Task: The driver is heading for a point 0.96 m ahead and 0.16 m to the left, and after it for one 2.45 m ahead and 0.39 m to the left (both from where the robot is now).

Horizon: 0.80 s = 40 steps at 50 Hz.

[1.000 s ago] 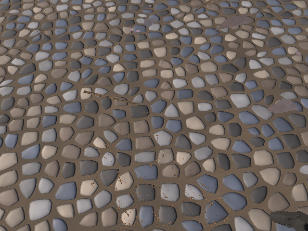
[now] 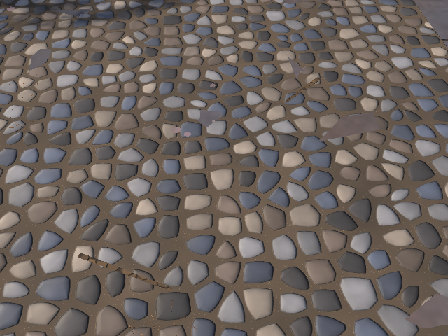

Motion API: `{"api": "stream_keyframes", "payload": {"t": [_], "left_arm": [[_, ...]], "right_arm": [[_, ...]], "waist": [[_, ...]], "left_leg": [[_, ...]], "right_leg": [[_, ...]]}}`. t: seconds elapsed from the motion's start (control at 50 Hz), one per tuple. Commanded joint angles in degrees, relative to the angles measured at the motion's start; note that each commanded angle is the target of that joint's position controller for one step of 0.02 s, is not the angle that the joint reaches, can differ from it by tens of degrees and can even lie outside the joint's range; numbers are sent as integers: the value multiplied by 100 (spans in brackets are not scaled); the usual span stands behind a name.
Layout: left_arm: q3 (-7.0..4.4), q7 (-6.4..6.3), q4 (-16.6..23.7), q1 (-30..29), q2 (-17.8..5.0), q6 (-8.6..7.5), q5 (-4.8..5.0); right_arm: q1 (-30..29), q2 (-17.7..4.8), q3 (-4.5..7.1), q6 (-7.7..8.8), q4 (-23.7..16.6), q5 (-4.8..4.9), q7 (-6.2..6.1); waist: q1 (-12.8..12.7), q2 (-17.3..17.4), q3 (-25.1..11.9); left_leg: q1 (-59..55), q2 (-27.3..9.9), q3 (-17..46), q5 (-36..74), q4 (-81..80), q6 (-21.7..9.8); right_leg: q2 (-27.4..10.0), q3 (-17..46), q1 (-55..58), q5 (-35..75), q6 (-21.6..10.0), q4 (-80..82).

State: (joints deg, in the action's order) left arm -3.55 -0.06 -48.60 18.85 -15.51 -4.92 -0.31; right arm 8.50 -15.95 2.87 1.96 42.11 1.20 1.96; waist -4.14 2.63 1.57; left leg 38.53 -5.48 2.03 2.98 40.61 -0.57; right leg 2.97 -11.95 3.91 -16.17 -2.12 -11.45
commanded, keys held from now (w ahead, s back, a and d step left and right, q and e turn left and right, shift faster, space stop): w+q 0.52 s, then w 0.48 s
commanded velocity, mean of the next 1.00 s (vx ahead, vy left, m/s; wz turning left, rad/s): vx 0.50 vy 0.00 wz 0.41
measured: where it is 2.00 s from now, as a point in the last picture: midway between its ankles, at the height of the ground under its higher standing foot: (176, 219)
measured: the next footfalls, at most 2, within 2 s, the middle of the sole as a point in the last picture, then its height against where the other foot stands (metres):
left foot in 0.14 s outside the picture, level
right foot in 0.60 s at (257, 313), level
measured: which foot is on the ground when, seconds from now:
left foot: up 0.00-0.12, down 0.14-0.62, up 0.64-1.00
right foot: down 0.00-0.14, up 0.16-0.58, down 0.60-1.00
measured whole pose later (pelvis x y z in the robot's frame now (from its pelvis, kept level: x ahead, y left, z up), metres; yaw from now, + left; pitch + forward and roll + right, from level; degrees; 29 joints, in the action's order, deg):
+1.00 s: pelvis +0.55 +0.10 +0.01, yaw +24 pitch +2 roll -2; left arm -2.7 0.8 -49.6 22.3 -15.9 -4.4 1.1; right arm 4.8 -15.2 2.1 3.6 37.5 0.8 1.2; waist -6.3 2.2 1.4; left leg 34.8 -4.4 2.4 -1.5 35.4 0.3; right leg 2.4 -0.9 -1.3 -14.2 -1.5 -13.8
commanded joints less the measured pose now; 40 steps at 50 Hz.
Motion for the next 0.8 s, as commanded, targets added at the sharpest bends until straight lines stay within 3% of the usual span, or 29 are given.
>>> {"api": "stream_keyframes", "payload": {"t": [0.02, 0.08, 0.1, 0.12, 0.14, 0.16, 0.18, 0.2, 0.22, 0.24, 0.26, 0.32, 0.36, 0.42, 0.46, 0.52, 0.56, 0.58, 0.6, 0.62, 0.64, 0.66, 0.68, 0.7, 0.72, 0.74, 0.76, 0.8], "left_arm": [[-243, -52, 198, 43, -996, 59, 81], [-300, -119, 220, -63, -1216, 200, 120], [-318, -152, 245, -115, -1287, 250, 125], [-314, -180, 277, -219, -1309, 282, 146], [-254, -204, 360, -216, -1198, 243, 99], [22, -93, 661, 336, -296, 89, -110], [1, 7, 723, -105, -651, -159, 50], [-77, 66, 934, -712, -927, -286, 268], [-43, 51, 985, -832, -860, -355, 239], [-67, 10, 926, -835, -854, -362, 94], [-111, 1, 893, -727, -912, -304, 18], [-89, -3, 907, -614, -730, -109, -63], [-25, -21, 1043, -1018, -576, -59, -74], [56, 23, 1194, -1705, -418, -86, -41], [46, 69, 1286, -2016, -478, -121, 31], [-39, 126, 1351, -2110, -709, -187, 78], [-98, 153, 1273, -1817, -819, -242, 80], [-142, 145, 1160, -1445, -851, -269, 56], [-220, 115, 1052, -916, -1002, -301, -15], [-285, 87, 984, -155, -1304, -309, -92], [-413, 152, 662, 373, -1686, -222, -77], [-289, 191, 739, 260, -1140, -212, 89], [-204, 172, 776, -15, -854, -181, 96], [-152, 162, 823, -278, -770, -148, 27], [-116, 150, 785, -426, -677, -126, -4], [-74, 130, 765, -484, -605, -132, -46], [-56, 125, 728, -480, -545, -141, -31], [-73, 113, 628, -367, -637, -161, 40]], "right_arm": [[-796, -225, 7, 85, -723, 6, 132], [-574, -435, 119, 46, -861, 6, 202], [-134, -597, 213, 23, -795, 9, 193], [659, -857, 369, 11, -623, 19, 141], [1598, -1263, 563, -45, -408, 22, 25], [1501, -1859, 649, -28, -418, 59, -44], [1665, -1473, 522, 58, -590, 6, -31], [1482, -1168, 434, 124, -542, -48, -20], [1143, -1031, 395, 162, -561, -21, -22], [756, -875, 349, 169, -625, -23, -29], [530, -718, 289, 178, -726, -87, -54], [469, -808, 310, 200, -731, -67, -122], [609, -971, 356, 186, -660, -52, -202], [832, -1023, 373, 120, -557, -11, -272], [1047, -1066, 386, 90, -467, 4, -282], [1189, -985, 374, 53, -386, 43, -301], [1141, -933, 367, 35, -360, 2, -313], [1107, -826, 334, 24, -351, -13, -308], [1151, -595, 248, 36, -360, -46, -287], [1425, -264, 118, 51, -417, -145, -273], [2155, -110, 58, 106, -471, 80, -271], [1907, -700, 155, 118, -341, 121, -294], [1217, -932, 220, 115, -439, 83, -292], [846, -879, 205, 116, -516, 1, -299], [628, -784, 203, 148, -589, -69, -279], [652, -680, 194, 165, -601, -67, -245], [712, -583, 176, 167, -576, -51, -224], [641, -411, 123, 157, -596, -62, -204]], "waist": [[-68, -392, 471], [244, -689, 74], [519, -783, -220], [984, -721, -636], [1434, -305, -1137], [736, 1214, -1522], [1077, 604, -2346], [1175, 315, -1564], [915, -95, -985], [662, -301, -631], [465, -203, -522], [283, -125, -376], [386, -70, -204], [676, 134, -138], [818, 197, -147], [786, 298, -170], [624, 476, -204], [425, 502, -298], [183, 389, -688], [6, -397, -1486], [262, -2367, -1897], [79, -1533, -1354], [-35, -1002, -682], [42, -617, -375], [130, -561, -137], [266, -719, -129], [317, -839, -163], [327, -851, -158]], "left_leg": [[343, 35, -264, -246, -393, -175], [-428, 492, -741, -1093, -458, -477], [-1029, 715, -868, -1354, -435, -613], [-2180, 927, -868, -1178, -748, -813], [-3932, 599, -78, -1020, -1025, -1103], [-5893, -929, 3086, -1680, -1352, -2145], [-6328, -1391, 4657, -2227, -2162, -2490], [-5833, -1206, 3776, -1878, -2330, -2141], [-4977, -935, 3022, -1352, -2340, -1920], [-4196, -705, 2500, -723, -2396, -1763], [-3667, -539, 2170, -215, -2521, -1712], [-2836, -357, 1730, 458, -2752, -1749], [-2477, -159, 1415, 438, -2797, -1632], [-2202, 160, 1171, -246, -2681, -1296], [-2240, 94, 1378, -649, -2606, -1201], [-2748, -118, 1920, -1055, -2156, -1102], [-3028, -286, 2113, -922, -1829, -1018], [-3037, -189, 2063, -662, -1547, -924], [-2913, 104, 1819, -345, -784, -751], [-2142, 513, 1375, -1462, 851, -526], [-228, 1203, 746, -3628, 2551, -157], [467, 849, 1007, -3505, 3197, -111], [649, 669, 900, -2975, 3303, -117], [491, 481, 693, -2608, 3163, -105], [415, 312, 628, -2335, 2837, -98], [136, 145, 558, -2147, 2586, -100], [-26, 88, 457, -2076, 2375, -78], [-45, 24, 282, -1993, 1918, -8]], "right_leg": [[-1879, 339, 152, 2899, -655, 129], [-1907, 90, 460, 5343, -473, -825], [-1871, 27, 423, 6091, -411, -1530], [-1724, -78, 7, 6083, -272, -2614], [-1482, -73, -1254, 4649, -38, -4213], [-272, 256, -3975, -1093, 347, -6297], [-44, 1670, -4656, -1822, 295, -7026], [-366, 1820, -5092, -1279, 167, -6891], [-613, 1769, -4957, -775, 100, -6357], [-786, 1724, -4637, -520, 144, -5831], [-904, 1755, -4227, -323, 195, -5568], [-904, 1593, -3840, -52, 486, -4888], [-803, 1492, -3823, 545, 643, -4086], [-516, 1445, -3363, 1778, 679, -2683], [-359, 1472, -3110, 2133, 666, -2229], [-327, 1714, -3017, 1830, 521, -1779], [-379, 1661, -2776, 1450, 324, -1697], [-350, 1534, -2303, 1408, 180, -1496], [-546, 1638, -1415, 1329, -43, -1445], [-1528, 2702, 70, 1145, -458, -1571], [-2504, 5450, 1395, -589, -1368, -734], [-2487, 5792, 1143, -1910, -1272, -411], [-2276, 4935, 525, -1664, -1056, -381], [-2028, 4250, -77, -926, -959, -334], [-1835, 3813, -506, -311, -979, -232], [-1670, 3466, -780, 149, -936, -131], [-1554, 3232, -894, 452, -947, -32], [-1530, 2884, -1000, 955, -1059, 128]]}}
Keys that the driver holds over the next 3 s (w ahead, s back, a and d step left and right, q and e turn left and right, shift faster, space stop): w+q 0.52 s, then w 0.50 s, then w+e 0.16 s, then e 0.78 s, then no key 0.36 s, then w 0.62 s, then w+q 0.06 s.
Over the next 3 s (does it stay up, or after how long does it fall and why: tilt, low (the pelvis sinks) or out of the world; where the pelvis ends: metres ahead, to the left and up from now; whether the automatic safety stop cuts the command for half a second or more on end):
stays up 1.01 0.23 -0.01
